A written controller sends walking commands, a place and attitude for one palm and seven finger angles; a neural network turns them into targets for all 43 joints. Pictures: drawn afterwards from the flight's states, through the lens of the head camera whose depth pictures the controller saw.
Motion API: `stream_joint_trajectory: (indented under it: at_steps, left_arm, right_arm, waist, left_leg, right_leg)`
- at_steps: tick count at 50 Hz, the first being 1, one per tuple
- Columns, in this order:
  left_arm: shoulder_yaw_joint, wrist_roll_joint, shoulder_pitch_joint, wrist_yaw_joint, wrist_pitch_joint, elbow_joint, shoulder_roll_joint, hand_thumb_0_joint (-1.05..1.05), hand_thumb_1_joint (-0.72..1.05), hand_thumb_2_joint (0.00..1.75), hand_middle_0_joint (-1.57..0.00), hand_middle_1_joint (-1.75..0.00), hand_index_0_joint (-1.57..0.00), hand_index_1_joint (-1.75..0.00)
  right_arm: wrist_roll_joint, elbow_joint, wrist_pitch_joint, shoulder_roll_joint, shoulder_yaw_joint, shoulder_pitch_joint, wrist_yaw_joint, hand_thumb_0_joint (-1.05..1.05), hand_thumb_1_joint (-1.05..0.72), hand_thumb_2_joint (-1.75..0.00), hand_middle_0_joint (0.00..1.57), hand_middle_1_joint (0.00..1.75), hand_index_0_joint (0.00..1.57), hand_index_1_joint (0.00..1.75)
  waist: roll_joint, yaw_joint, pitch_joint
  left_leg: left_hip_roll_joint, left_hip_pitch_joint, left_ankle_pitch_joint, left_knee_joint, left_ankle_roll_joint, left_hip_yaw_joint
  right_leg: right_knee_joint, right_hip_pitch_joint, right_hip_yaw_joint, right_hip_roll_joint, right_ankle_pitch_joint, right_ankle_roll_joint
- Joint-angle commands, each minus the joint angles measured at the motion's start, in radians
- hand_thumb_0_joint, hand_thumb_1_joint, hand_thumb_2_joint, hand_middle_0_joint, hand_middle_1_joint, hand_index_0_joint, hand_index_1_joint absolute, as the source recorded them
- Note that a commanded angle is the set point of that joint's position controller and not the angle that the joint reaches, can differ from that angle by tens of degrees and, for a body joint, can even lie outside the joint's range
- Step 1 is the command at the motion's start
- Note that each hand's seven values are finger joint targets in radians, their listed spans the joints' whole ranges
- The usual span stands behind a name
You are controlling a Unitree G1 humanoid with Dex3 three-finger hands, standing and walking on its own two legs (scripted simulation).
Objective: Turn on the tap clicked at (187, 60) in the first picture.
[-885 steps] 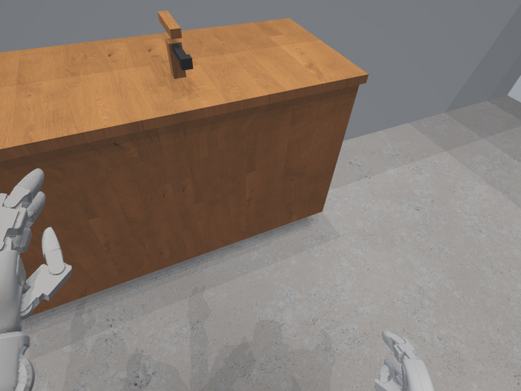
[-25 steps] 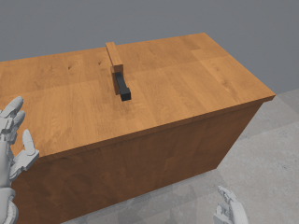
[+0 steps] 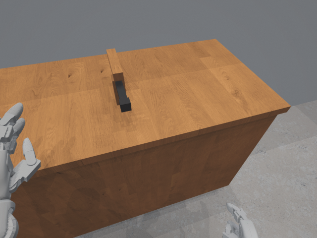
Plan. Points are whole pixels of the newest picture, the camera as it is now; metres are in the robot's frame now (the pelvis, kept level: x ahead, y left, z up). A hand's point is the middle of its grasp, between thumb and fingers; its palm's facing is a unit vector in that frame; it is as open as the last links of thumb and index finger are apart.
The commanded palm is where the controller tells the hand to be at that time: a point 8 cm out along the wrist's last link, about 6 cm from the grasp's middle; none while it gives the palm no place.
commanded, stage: shuffle to correct the standing spot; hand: left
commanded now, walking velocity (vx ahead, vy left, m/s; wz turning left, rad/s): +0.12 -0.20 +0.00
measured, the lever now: (125, 104) +0.42 +0.13 +0.11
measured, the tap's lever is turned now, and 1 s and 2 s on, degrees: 0 0 0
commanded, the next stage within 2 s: come to a stop and stand still in 0.86 s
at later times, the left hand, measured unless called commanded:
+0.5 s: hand (91, 127) +0.28 +0.16 +0.18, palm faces +0.37 -0.81 -0.46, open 7.4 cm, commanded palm +0.22 +0.21 +0.18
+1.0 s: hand (165, 119) +0.31 +0.02 +0.19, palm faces +0.46 -0.74 -0.49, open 7.4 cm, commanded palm +0.26 +0.06 +0.18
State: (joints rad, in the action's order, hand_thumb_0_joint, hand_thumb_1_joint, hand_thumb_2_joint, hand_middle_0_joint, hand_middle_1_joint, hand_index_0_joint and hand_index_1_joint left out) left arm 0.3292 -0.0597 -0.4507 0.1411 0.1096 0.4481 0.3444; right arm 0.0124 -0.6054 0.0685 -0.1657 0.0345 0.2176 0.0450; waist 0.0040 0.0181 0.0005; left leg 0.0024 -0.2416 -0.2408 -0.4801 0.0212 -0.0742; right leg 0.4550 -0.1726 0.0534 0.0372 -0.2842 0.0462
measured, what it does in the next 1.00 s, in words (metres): steps to the right: left foot, then right foot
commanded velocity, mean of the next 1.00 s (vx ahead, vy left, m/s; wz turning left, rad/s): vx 0.05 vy -0.17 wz -0.01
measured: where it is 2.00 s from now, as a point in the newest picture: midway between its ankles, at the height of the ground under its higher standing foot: outside the picture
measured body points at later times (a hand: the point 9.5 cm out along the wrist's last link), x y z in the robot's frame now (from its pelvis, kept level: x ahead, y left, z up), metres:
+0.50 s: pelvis +0.06 -0.08 -0.01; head +0.11 -0.07 +0.43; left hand +0.26 +0.20 +0.21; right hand +0.25 -0.27 -0.10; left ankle +0.08 +0.10 -0.74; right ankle +0.12 -0.21 -0.69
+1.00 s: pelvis +0.11 -0.23 -0.03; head +0.15 -0.23 +0.42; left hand +0.28 +0.05 +0.21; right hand +0.31 -0.44 -0.11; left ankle +0.12 -0.03 -0.73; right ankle +0.17 -0.32 -0.74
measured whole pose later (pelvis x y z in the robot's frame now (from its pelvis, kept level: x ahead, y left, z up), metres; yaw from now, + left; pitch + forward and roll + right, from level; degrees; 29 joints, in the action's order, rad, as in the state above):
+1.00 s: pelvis +0.11 -0.23 -0.03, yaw +3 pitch -2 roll +0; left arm 0.45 -0.05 -0.44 0.12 0.17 0.64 0.44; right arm 0.01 -0.53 0.08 -0.19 -0.01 0.20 -0.01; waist 0.02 0.03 -0.11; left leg 0.17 -0.35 -0.36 -0.75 0.07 -0.01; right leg 0.69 -0.37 0.08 0.01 -0.28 0.02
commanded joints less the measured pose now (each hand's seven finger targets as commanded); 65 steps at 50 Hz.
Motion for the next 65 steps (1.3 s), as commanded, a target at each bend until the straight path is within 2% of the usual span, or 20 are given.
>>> stream_joint_trajectory:
  at_steps: [1, 6, 12, 14, 15, 21, 25, 27, 28, 29, 30, 37, 39, 40, 46, 48, 49, 50, 55, 65]
  left_arm:
    - [0.099, -0.009, 0.099, 0.013, 0.064, 0.246, 0.18, 0.0, 0.9, 0.9, -0.2, -0.3, -0.2, -0.3]
    - [0.125, -0.023, 0.109, 0.017, 0.088, 0.264, 0.204, 0.0, 0.9, 0.9, -0.2, -0.3, -0.2, -0.3]
    - [0.162, -0.034, 0.145, 0.014, 0.095, 0.348, 0.238, 0.0, 0.9, 0.9, -0.2, -0.3, -0.2, -0.3]
    - [0.159, -0.032, 0.186, 0.014, 0.119, 0.414, 0.229, 0.0, 0.9, 0.9, -0.2, -0.3, -0.2, -0.3]
    - [0.175, -0.03, 0.181, 0.009, 0.128, 0.362, 0.251, 0.0, 0.9, 0.9, -0.2, -0.3, -0.2, -0.3]
    - [0.198, 0.005, 0.037, -0.031, 0.115, 0.416, 0.226, 0.0, 0.9, 0.9, -0.2, -0.3, -0.2, -0.3]
    - [0.206, -0.012, -0.054, -0.021, 0.111, 0.332, 0.203, 0.0, 0.9, 0.9, -0.2, -0.3, -0.2, -0.3]
    - [0.219, -0.005, 0.016, -0.01, 0.108, 0.298, 0.222, 0.0, 0.9, 0.9, -0.2, -0.3, -0.2, -0.3]
    - [0.236, 0.002, 0.057, 0.0, 0.098, 0.277, 0.26, 0.0, 0.9, 0.9, -0.2, -0.3, -0.2, -0.3]
    - [0.252, 0.004, 0.087, 0.012, 0.083, 0.268, 0.299, 0.0, 0.9, 0.9, -0.2, -0.3, -0.2, -0.3]
    - [0.244, 0.0, 0.074, 0.022, 0.077, 0.248, 0.291, 0.0, 0.9, 0.9, -0.2, -0.3, -0.2, -0.3]
    - [0.188, -0.026, 0.064, 0.023, 0.083, 0.424, 0.243, 0.0, 0.9, 0.9, -0.2, -0.3, -0.2, -0.3]
    - [0.185, -0.006, 0.095, 0.02, 0.116, 0.488, 0.241, 0.0, 0.9, 0.9, -0.2, -0.3, -0.2, -0.3]
    - [0.206, 0.0, 0.061, 0.017, 0.125, 0.455, 0.259, 0.0, 0.9, 0.9, -0.2, -0.3, -0.2, -0.3]
    - [0.226, 0.0, 0.04, 0.0, 0.128, 0.411, 0.254, 0.0, 0.9, 0.9, -0.2, -0.3, -0.2, -0.3]
    - [0.205, 0.0, 0.009, -0.003, 0.107, 0.33, 0.227, 0.0, 0.9, 0.9, -0.2, -0.3, -0.2, -0.3]
    - [0.224, 0.003, 0.016, 0.004, 0.094, 0.302, 0.264, 0.0, 0.9, 0.9, -0.2, -0.3, -0.2, -0.3]
    - [0.219, -0.009, -0.046, 0.016, 0.073, 0.218, 0.244, 0.0, 0.9, 0.9, -0.2, -0.3, -0.2, -0.3]
    - [0.205, -0.003, -0.045, 0.038, 0.089, 0.203, 0.23, 0.0, 0.9, 0.9, -0.2, -0.3, -0.2, -0.3]
    - [0.191, -0.002, -0.013, 0.074, 0.115, 0.251, 0.237, 0.0, 0.9, 0.9, -0.2, -0.3, -0.2, -0.3]
  right_arm:
    - [0.007, 0.156, 0.049, -0.139, -0.066, -0.104, 0.006, 0.0, -0.9, -0.9, 0.2, 0.3, 0.2, 0.3]
    - [0.02, 0.174, 0.037, -0.128, -0.063, -0.128, -0.006, 0.0, -0.9, -0.9, 0.2, 0.3, 0.2, 0.3]
    - [-0.007, 0.17, 0.007, -0.118, -0.056, -0.085, 0.005, 0.0, -0.9, -0.9, 0.2, 0.3, 0.2, 0.3]
    - [-0.017, 0.19, 0.02, -0.171, -0.091, -0.091, 0.003, 0.0, -0.9, -0.9, 0.2, 0.3, 0.2, 0.3]
    - [-0.018, 0.195, 0.037, -0.143, -0.069, -0.125, -0.005, 0.0, -0.9, -0.9, 0.2, 0.3, 0.2, 0.3]
    - [-0.008, 0.189, 0.038, -0.161, -0.1, -0.121, -0.041, 0.0, -0.9, -0.9, 0.2, 0.3, 0.2, 0.3]
    - [0.014, 0.223, 0.052, -0.149, -0.085, -0.078, -0.033, 0.0, -0.9, -0.9, 0.2, 0.3, 0.2, 0.3]
    - [0.015, 0.213, 0.056, -0.139, -0.087, -0.069, -0.03, 0.0, -0.9, -0.9, 0.2, 0.3, 0.2, 0.3]
    - [0.016, 0.202, 0.059, -0.124, -0.089, -0.063, -0.027, 0.0, -0.9, -0.9, 0.2, 0.3, 0.2, 0.3]
    - [0.013, 0.209, 0.066, -0.108, -0.084, -0.088, -0.02, 0.0, -0.9, -0.9, 0.2, 0.3, 0.2, 0.3]
    - [0.016, 0.198, 0.072, -0.117, -0.075, -0.118, -0.013, 0.0, -0.9, -0.9, 0.2, 0.3, 0.2, 0.3]
    - [-0.004, 0.173, 0.02, -0.123, -0.072, -0.111, -0.002, 0.0, -0.9, -0.9, 0.2, 0.3, 0.2, 0.3]
    - [-0.015, 0.193, 0.029, -0.162, -0.105, -0.109, -0.005, 0.0, -0.9, -0.9, 0.2, 0.3, 0.2, 0.3]
    - [-0.001, 0.197, 0.036, -0.145, -0.095, -0.119, -0.012, 0.0, -0.9, -0.9, 0.2, 0.3, 0.2, 0.3]
    - [-0.007, 0.192, 0.057, -0.156, -0.099, -0.105, -0.037, 0.0, -0.9, -0.9, 0.2, 0.3, 0.2, 0.3]
    - [0.005, 0.207, 0.052, -0.143, -0.102, -0.068, -0.045, 0.0, -0.9, -0.9, 0.2, 0.3, 0.2, 0.3]
    - [0.009, 0.213, 0.049, -0.121, -0.104, -0.067, -0.041, 0.0, -0.9, -0.9, 0.2, 0.3, 0.2, 0.3]
    - [0.02, 0.216, 0.059, -0.118, -0.088, -0.09, -0.031, 0.0, -0.9, -0.9, 0.2, 0.3, 0.2, 0.3]
    - [0.02, 0.14, 0.048, -0.132, -0.053, -0.121, -0.007, 0.0, -0.9, -0.9, 0.2, 0.3, 0.2, 0.3]
    - [0.008, 0.156, 0.021, -0.17, -0.077, -0.128, 0.002, 0.0, -0.9, -0.9, 0.2, 0.3, 0.2, 0.3]
  waist:
    - [-0.005, -0.008, 0.095]
    - [-0.117, 0.018, 0.033]
    - [0.039, -0.04, 0.08]
    - [0.391, -0.03, 0.169]
    - [0.276, -0.027, 0.133]
    - [0.235, 0.024, 0.037]
    - [0.23, 0.008, 0.079]
    - [0.076, 0.007, 0.103]
    - [-0.153, 0.006, 0.113]
    - [-0.413, 0.012, 0.126]
    - [-0.313, 0.023, 0.101]
    - [0.058, -0.041, 0.139]
    - [0.365, -0.026, 0.08]
    - [0.241, -0.021, 0.048]
    - [0.378, 0.015, 0.06]
    - [0.116, 0.014, 0.106]
    - [-0.228, 0.002, 0.115]
    - [-0.325, 0.001, 0.099]
    - [-0.052, -0.017, 0.089]
    - [-0.074, -0.001, 0.127]
  left_leg:
    - [0.066, -0.074, 0.05, -0.115, -0.047, 0.017]
    - [0.049, -0.396, -0.243, -0.542, -0.025, 0.066]
    - [0.007, 0.128, 0.136, -0.078, -0.041, 0.211]
    - [0.402, 0.459, 0.41, 0.11, -0.22, -0.435]
    - [0.477, 0.381, 0.29, 0.16, -0.277, -0.573]
    - [0.31, -0.017, 0.201, 0.112, -0.173, -0.02]
    - [0.248, -0.129, 0.014, 0.04, -0.104, 0.104]
    - [0.185, -0.19, -0.113, -0.171, -0.059, 0.151]
    - [0.082, -0.24, -0.249, -0.424, -0.025, 0.195]
    - [0.001, -0.39, -0.393, -0.671, -0.001, 0.168]
    - [0.041, -0.388, -0.409, -0.78, -0.006, 0.092]
    - [0.046, 0.114, 0.015, -0.013, -0.009, 0.155]
    - [0.42, 0.19, 0.157, 0.177, -0.171, -0.421]
    - [0.467, 0.16, 0.214, 0.202, -0.232, -0.465]
    - [0.286, -0.055, 0.215, -0.019, -0.097, 0.04]
    - [0.176, -0.135, -0.025, -0.276, -0.032, 0.124]
    - [0.027, -0.261, -0.245, -0.524, 0.003, 0.171]
    - [0.002, -0.324, -0.343, -0.663, 0.011, 0.088]
    - [0.061, -0.299, -0.154, -0.601, 0.012, 0.028]
    - [0.018, -0.264, -0.086, -0.453, -0.002, 0.042]
  right_leg:
    - [-0.056, 0.052, -0.142, -0.121, 0.086, 0.047]
    - [-0.045, 0.227, -0.346, -0.34, 0.53, 0.219]
    - [0.283, -0.088, -0.031, -0.148, 0.45, 0.087]
    - [0.79, -0.466, -0.021, 0.046, -0.232, -0.041]
    - [0.934, -0.483, -0.147, 0.04, -0.251, -0.035]
    - [0.625, -0.342, -0.087, -0.116, -0.017, -0.034]
    - [0.209, -0.028, 0.094, -0.028, 0.058, -0.062]
    - [0.056, 0.099, 0.1, -0.011, 0.038, -0.06]
    - [-0.056, 0.099, -0.088, -0.123, 0.021, -0.004]
    - [-0.134, 0.128, -0.415, -0.328, 0.091, 0.113]
    - [-0.157, 0.075, -0.494, -0.408, 0.175, 0.186]
    - [0.281, -0.198, -0.012, -0.154, 0.091, 0.037]
    - [0.649, -0.478, -0.014, -0.022, -0.264, -0.049]
    - [0.759, -0.49, -0.089, -0.027, -0.215, -0.048]
    - [0.215, -0.124, -0.028, -0.08, -0.082, -0.039]
    - [-0.009, 0.046, -0.04, -0.075, 0.06, -0.026]
    - [-0.134, 0.074, -0.293, -0.216, 0.138, 0.041]
    - [-0.182, 0.048, -0.481, -0.351, 0.23, 0.114]
    - [-0.126, 0.05, -0.367, -0.352, 0.294, 0.076]
    - [-0.193, 0.15, -0.321, -0.374, 0.308, -0.092]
